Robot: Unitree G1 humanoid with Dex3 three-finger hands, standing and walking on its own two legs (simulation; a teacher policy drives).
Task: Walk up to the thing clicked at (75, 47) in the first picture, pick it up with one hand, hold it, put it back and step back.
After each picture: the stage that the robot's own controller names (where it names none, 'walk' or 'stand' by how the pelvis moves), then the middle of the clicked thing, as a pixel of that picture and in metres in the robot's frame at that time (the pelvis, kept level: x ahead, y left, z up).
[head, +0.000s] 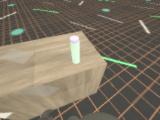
stand; (75, 51) +0.55 +0.17 +0.06
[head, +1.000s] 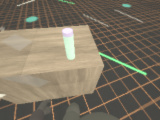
walk; (69, 45) +0.53 +0.20 +0.10
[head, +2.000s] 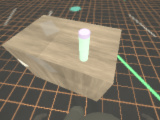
walk; (84, 47) +0.50 +0.11 +0.09
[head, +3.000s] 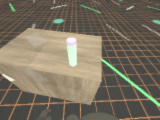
walk; (72, 53) +0.51 +0.18 +0.06
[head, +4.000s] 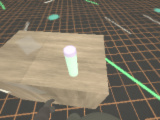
stand; (72, 63) +0.39 +0.14 +0.07
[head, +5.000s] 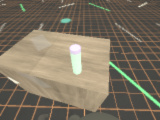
stand; (76, 61) +0.43 +0.15 +0.07
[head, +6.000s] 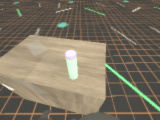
stand; (72, 66) +0.39 +0.17 +0.06
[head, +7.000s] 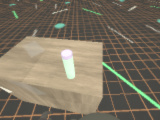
stand; (69, 65) +0.40 +0.19 +0.06
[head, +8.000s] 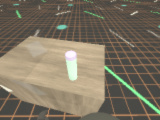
stand; (72, 67) +0.39 +0.17 +0.06
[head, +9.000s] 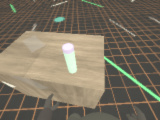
rise first; (70, 60) +0.42 +0.18 +0.07
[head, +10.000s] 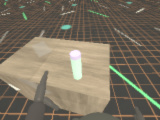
rise first; (76, 66) +0.39 +0.16 +0.06
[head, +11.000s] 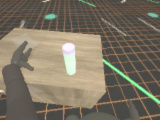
go down; (70, 61) +0.41 +0.15 +0.08
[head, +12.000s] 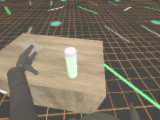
go down; (71, 64) +0.41 +0.15 +0.08
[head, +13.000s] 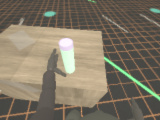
close in; (68, 58) +0.40 +0.15 +0.12
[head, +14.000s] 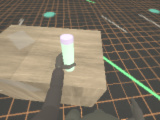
lift; (68, 55) +0.43 +0.15 +0.12
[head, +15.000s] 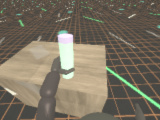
lift; (66, 58) +0.32 +0.16 +0.23
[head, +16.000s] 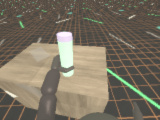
hold; (66, 56) +0.33 +0.17 +0.24
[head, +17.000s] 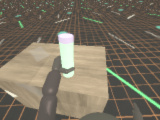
hold; (67, 57) +0.33 +0.16 +0.23
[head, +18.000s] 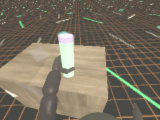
hold; (67, 57) +0.33 +0.16 +0.23
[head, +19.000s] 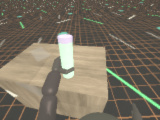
crouch; (67, 58) +0.33 +0.17 +0.23
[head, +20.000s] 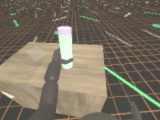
lower; (66, 49) +0.40 +0.17 +0.24
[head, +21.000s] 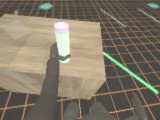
lower; (63, 45) +0.47 +0.17 +0.15
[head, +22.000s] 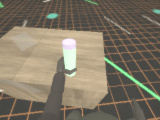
lower; (70, 59) +0.39 +0.15 +0.12
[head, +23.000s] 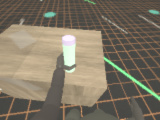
lower; (69, 56) +0.42 +0.15 +0.12
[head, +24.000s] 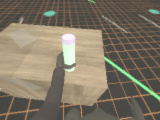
lower; (69, 55) +0.43 +0.15 +0.12
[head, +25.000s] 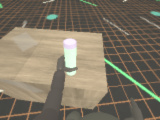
open; (70, 59) +0.41 +0.15 +0.11
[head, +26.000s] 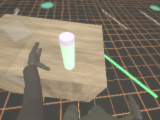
rise; (68, 54) +0.41 +0.15 +0.13
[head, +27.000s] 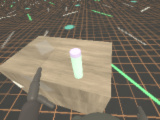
sink last; (77, 65) +0.39 +0.16 +0.08
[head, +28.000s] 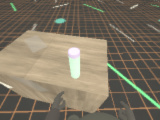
stand; (74, 64) +0.39 +0.15 +0.07
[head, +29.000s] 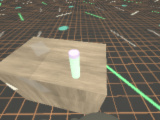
stand; (75, 65) +0.41 +0.16 +0.06
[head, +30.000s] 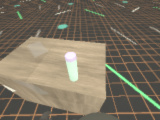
stand; (72, 68) +0.38 +0.16 +0.06
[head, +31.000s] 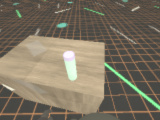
stand; (71, 67) +0.38 +0.17 +0.06
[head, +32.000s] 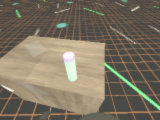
stand; (71, 68) +0.37 +0.17 +0.06
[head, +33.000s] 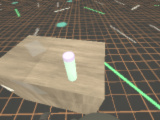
stand; (70, 68) +0.37 +0.17 +0.06
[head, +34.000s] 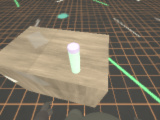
walk; (74, 60) +0.41 +0.15 +0.07
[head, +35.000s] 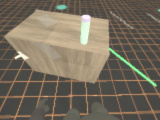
walk; (84, 31) +0.73 +0.11 +0.08
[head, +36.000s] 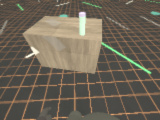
stand; (82, 24) +1.01 +0.19 +0.08
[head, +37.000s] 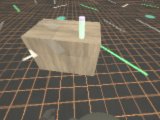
stand; (81, 28) +0.99 +0.17 +0.06
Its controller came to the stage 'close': yes
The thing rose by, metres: 0.19
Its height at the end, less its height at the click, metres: +0.00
